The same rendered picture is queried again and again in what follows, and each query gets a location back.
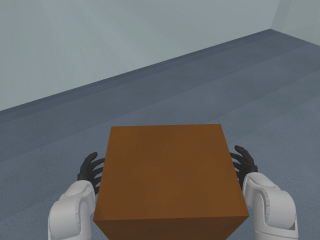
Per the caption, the carton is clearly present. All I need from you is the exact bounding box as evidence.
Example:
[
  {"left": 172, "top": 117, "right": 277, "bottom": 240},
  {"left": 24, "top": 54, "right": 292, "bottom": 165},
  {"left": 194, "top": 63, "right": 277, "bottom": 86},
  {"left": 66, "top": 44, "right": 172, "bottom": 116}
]
[{"left": 93, "top": 124, "right": 250, "bottom": 240}]

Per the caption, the robot right hand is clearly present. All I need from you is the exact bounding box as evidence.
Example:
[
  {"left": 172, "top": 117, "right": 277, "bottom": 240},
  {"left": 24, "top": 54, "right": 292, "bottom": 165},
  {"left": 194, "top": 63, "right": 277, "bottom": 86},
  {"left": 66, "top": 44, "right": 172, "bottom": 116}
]
[{"left": 230, "top": 145, "right": 258, "bottom": 191}]

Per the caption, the robot left forearm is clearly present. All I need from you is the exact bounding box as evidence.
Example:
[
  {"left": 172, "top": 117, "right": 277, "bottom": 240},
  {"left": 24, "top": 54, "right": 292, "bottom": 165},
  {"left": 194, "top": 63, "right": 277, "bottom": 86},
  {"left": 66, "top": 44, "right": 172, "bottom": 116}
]
[{"left": 48, "top": 180, "right": 96, "bottom": 240}]

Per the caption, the robot right forearm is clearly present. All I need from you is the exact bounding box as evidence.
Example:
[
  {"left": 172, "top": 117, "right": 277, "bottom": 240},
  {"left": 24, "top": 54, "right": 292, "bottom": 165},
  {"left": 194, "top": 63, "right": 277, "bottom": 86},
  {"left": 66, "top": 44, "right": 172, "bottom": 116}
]
[{"left": 242, "top": 172, "right": 299, "bottom": 240}]

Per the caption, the robot left hand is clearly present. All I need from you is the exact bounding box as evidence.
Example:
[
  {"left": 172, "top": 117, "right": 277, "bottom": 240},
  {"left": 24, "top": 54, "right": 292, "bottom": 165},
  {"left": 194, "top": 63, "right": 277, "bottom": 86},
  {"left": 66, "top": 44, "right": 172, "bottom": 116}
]
[{"left": 77, "top": 152, "right": 105, "bottom": 195}]

